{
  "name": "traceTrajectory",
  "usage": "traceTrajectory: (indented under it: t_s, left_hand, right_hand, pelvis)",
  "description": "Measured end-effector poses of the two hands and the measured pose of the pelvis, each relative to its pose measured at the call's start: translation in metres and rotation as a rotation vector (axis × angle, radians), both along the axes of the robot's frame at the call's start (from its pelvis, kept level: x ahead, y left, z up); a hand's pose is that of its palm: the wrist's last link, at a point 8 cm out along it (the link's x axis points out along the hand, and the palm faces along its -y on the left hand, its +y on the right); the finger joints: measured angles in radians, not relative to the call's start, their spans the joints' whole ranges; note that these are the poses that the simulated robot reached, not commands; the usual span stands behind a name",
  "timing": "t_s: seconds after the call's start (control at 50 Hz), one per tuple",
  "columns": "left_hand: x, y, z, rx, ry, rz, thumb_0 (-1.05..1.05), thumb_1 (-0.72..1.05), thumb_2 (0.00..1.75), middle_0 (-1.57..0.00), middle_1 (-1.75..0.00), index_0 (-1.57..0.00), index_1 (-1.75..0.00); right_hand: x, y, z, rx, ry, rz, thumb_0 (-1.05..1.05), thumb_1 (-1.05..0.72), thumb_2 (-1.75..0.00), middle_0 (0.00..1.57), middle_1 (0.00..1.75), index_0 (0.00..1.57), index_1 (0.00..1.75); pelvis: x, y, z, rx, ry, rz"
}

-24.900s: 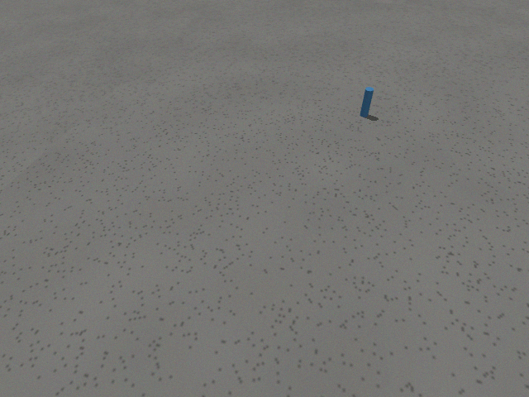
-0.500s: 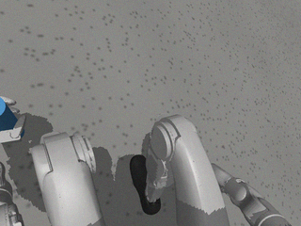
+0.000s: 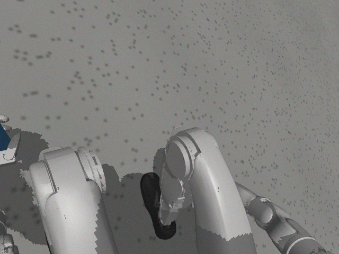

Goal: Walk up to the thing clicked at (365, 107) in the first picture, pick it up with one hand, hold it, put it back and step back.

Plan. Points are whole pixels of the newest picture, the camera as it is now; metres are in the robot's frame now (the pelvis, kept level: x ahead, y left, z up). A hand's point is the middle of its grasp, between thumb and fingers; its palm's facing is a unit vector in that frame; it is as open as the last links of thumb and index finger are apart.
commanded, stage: loosen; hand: left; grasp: from the side
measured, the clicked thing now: out of the picture +0.37 +0.28 -0.18
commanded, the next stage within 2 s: open in 0.20 s
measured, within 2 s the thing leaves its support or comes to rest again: rests again in 0.08 s
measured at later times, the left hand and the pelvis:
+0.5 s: hand out of the picture +0.37 +0.27 -0.16, palm faces +0.28 -0.96 -0.01, open 8.9 cm; pelvis +0.00 +0.00 +0.00, yaw -1 degrees
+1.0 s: hand out of the picture +0.38 +0.28 -0.15, palm faces +0.31 -0.95 -0.02, open 15.8 cm; pelvis +0.00 +0.00 +0.00, yaw -1 degrees
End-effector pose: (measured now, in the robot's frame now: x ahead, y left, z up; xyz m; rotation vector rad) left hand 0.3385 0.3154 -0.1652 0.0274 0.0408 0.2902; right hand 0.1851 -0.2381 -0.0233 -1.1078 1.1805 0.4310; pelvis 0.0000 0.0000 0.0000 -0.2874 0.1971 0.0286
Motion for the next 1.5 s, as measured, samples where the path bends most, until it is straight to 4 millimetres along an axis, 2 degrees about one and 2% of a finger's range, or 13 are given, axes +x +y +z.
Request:
traceTrajectory:
  t_s: [0.22, 0.42, 0.62, 0.86, 0.96, 1.04, 1.16, 1.26, 1.38, 1.5]
  left_hand:
    - [-0.006, -0.001, -0.003, -0.018, -0.016, 0.007, 0.02, -0.08, 1.13, -0.93, -1.09, -0.9, -1.09]
    - [-0.001, -0.001, -0.001, -0.016, -0.048, -0.002, 0.01, -0.04, 0.8, -0.93, -0.9, -0.91, -0.89]
    - [-0.002, 0.0, 0.001, -0.008, -0.032, -0.003, 0.0, -0.18, 0.52, -0.74, -0.62, -0.73, -0.62]
    - [-0.001, -0.003, 0.001, -0.014, -0.044, 0.005, 0.0, -0.32, 0.32, -0.46, -0.35, -0.45, -0.35]
    - [0.003, 0.006, 0.006, 0.001, -0.068, 0.014, -0.01, -0.37, 0.24, -0.31, -0.22, -0.3, -0.22]
    - [0.005, 0.024, 0.024, 0.033, -0.119, 0.041, -0.01, -0.42, 0.19, -0.22, -0.14, -0.21, -0.15]
    - [-0.001, 0.055, 0.071, 0.085, -0.128, 0.02, -0.01, -0.46, 0.15, -0.15, -0.09, -0.14, -0.1]
    - [-0.012, 0.059, 0.09, 0.06, -0.021, -0.033, -0.01, -0.49, 0.13, -0.12, -0.07, -0.12, -0.08]
    - [-0.022, 0.076, 0.114, 0.151, 0.163, -0.024, -0.01, -0.54, 0.1, -0.09, -0.05, -0.08, -0.06]
    - [-0.041, 0.11, 0.169, 0.262, 0.293, 0.094, -0.01, -0.56, 0.1, -0.08, -0.05, -0.07, -0.06]
  right_hand:
    - [-0.001, 0.005, 0.005, -0.005, 0.0, 0.018, 0.0, -0.9, -0.89, 0.21, 0.3, 0.2, 0.3]
    - [0.001, 0.009, 0.008, -0.015, 0.002, 0.027, 0.0, -0.91, -0.89, 0.21, 0.3, 0.2, 0.3]
    - [0.003, 0.01, 0.008, 0.001, -0.004, 0.033, 0.0, -0.91, -0.89, 0.21, 0.3, 0.2, 0.3]
    - [-0.001, 0.01, 0.007, -0.001, -0.003, 0.036, 0.0, -0.9, -0.89, 0.21, 0.3, 0.2, 0.3]
    - [-0.004, 0.009, 0.008, -0.006, -0.001, 0.022, 0.0, -0.89, -0.89, 0.21, 0.3, 0.2, 0.3]
    - [-0.006, 0.008, 0.008, -0.005, 0.0, -0.009, 0.0, -0.89, -0.89, 0.21, 0.3, 0.2, 0.3]
    - [-0.003, 0.008, 0.009, 0.042, -0.027, -0.093, 0.0, -0.89, -0.9, 0.21, 0.3, 0.2, 0.3]
    - [0.011, 0.011, 0.009, 0.114, -0.089, -0.151, 0.0, -0.89, -0.89, 0.21, 0.3, 0.2, 0.3]
    - [0.028, 0.015, 0.013, 0.2, -0.178, -0.292, 0.0, -0.91, -0.9, 0.21, 0.31, 0.2, 0.3]
    - [0.032, 0.013, 0.013, 0.268, -0.177, -0.406, 0.0, -0.93, -0.91, 0.21, 0.31, 0.2, 0.3]
  pelvis:
    - [-0.001, 0.003, 0.0, -0.013, -0.01, -0.005]
    - [-0.001, 0.005, 0.001, -0.023, -0.014, -0.008]
    - [-0.002, 0.004, 0.001, -0.021, -0.012, -0.009]
    - [-0.003, 0.002, 0.0, -0.016, -0.021, -0.012]
    - [-0.003, 0.003, 0.001, -0.018, -0.02, -0.013]
    - [-0.002, 0.003, 0.004, -0.014, -0.007, -0.009]
    - [0.002, 0.002, 0.016, -0.003, 0.062, 0.008]
    - [0.004, 0.003, 0.027, 0.009, 0.119, 0.021]
    - [0.004, 0.0, 0.045, 0.044, 0.185, 0.037]
    - [0.008, -0.005, 0.068, 0.08, 0.269, 0.061]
